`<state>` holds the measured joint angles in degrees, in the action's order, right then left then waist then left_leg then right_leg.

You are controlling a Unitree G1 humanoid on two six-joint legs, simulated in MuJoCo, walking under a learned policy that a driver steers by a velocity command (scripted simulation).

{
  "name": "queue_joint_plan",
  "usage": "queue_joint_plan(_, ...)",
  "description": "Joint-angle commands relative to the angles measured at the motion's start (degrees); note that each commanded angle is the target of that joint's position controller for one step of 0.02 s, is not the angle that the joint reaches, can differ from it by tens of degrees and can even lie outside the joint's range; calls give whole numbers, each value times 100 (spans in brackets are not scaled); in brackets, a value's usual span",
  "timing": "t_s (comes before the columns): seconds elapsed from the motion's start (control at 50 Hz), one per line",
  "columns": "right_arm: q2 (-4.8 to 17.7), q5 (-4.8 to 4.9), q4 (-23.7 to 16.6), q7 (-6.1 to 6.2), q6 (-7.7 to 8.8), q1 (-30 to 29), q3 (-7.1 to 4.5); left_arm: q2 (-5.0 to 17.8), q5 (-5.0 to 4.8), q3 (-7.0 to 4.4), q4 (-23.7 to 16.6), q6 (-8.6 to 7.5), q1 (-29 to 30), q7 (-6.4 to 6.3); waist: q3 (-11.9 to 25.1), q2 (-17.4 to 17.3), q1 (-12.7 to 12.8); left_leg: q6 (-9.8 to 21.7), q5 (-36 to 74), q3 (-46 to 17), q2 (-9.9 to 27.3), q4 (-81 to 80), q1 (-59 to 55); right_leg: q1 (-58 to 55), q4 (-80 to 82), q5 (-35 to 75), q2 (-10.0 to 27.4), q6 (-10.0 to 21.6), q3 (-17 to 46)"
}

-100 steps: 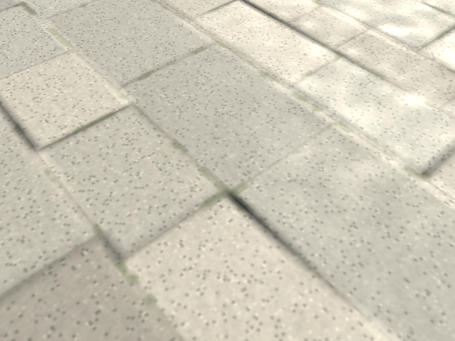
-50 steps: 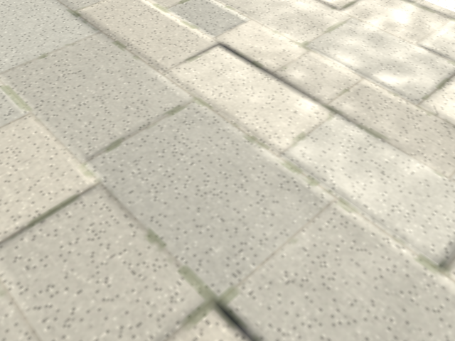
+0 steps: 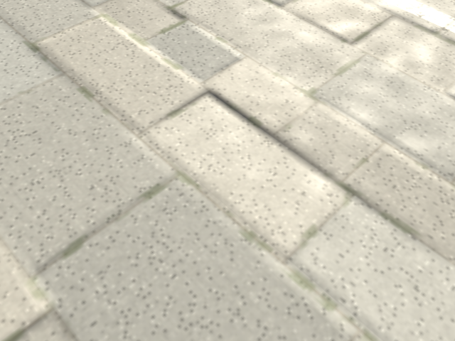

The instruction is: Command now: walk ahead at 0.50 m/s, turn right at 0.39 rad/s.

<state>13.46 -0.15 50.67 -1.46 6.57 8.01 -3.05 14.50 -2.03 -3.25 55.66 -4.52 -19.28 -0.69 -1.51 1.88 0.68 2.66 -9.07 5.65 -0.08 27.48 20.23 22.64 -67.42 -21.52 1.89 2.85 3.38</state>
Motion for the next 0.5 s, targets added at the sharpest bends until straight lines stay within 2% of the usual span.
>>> queue_joint_plan(0.02,405,-70,-53,16,81,260,-102,291,-15,-162,-327,61,-194,-24,370,-777,-41,695,349,-1464,1541,-1773,-1168,1060,-131,652,646,55,326)
queue_joint_plan(0.04,435,-65,3,34,95,287,-118,210,-24,-169,-345,129,-194,-21,261,-732,4,722,569,-1182,1504,-1867,-1044,1092,-77,729,662,52,292)
queue_joint_plan(0.08,598,-78,81,91,112,368,-172,208,9,-197,-499,218,60,-30,77,-600,28,767,909,-824,1533,-1990,-1010,1447,123,1099,693,14,337)
queue_joint_plan(0.14,705,-101,167,189,68,531,-207,226,56,-223,-694,226,484,7,-81,-483,-37,753,1169,-391,1525,-2060,-1252,1925,816,1801,641,-77,407)
queue_joint_plan(0.22,847,-63,200,272,-4,698,-233,135,94,-162,-959,182,1199,151,-251,-402,-248,637,1312,168,1483,-2090,-1552,1903,1990,2502,568,-76,-28)
queue_joint_plan(0.28,935,-8,295,298,-99,1031,-268,65,92,-101,-1248,177,1782,266,-444,-338,-468,619,1492,392,1645,-1943,-2123,2112,2538,2374,524,5,-315)
queue_joint_plan(0.32,1001,41,328,296,-182,1141,-298,73,76,-87,-1435,184,2013,343,-499,-382,-505,581,1829,517,1754,-1711,-2505,2156,2762,2011,454,91,-508)
queue_joint_plan(0.34,1049,67,319,296,-220,1113,-316,104,68,-97,-1513,190,2040,379,-475,-433,-452,535,2245,601,1788,-1532,-2617,2022,2858,1763,378,161,-626)
queue_joint_plan(0.38,1223,111,242,315,-278,930,-364,288,64,-183,-1593,215,1810,417,-172,-663,-191,411,4086,785,1783,-859,-2699,1276,2918,1218,19,363,-981)
queue_joint_plan(0.4,1309,132,206,329,-317,838,-387,445,50,-268,-1547,230,1409,419,98,-780,75,347,4958,849,1755,-205,-2673,683,2920,952,-220,494,-1132)
queue_joint_plan(0.42,1358,165,161,333,-355,681,-391,693,31,-411,-1379,231,640,399,497,-748,533,220,5237,951,1607,849,-2409,-376,3277,1146,-479,683,-1212)
queue_joint_plan(0.44,1304,140,86,336,-338,654,-361,1133,40,-635,-1122,255,-323,294,995,-425,974,-40,4104,963,1355,2398,-1339,-2066,3636,1399,-434,938,-702)
queue_joint_plan(0.46,408,-125,-182,260,-217,1067,-115,1797,21,-749,-1047,258,-462,197,1294,1184,411,-365,-1312,744,409,4502,1184,-3918,3830,1333,1067,1722,2044)
queue_joint_plan(0.48,510,89,-406,169,76,864,-61,1657,114,-645,-1258,150,-584,236,2304,982,453,-387,-2578,-757,-231,5570,2231,-4690,4971,415,1854,2455,4582)
queue_joint_plan(0.5,858,321,-572,113,243,134,-155,1213,172,-522,-1221,75,-486,263,1660,430,662,-203,-2053,-1090,100,5563,2848,-4411,5179,740,1683,2040,3887)
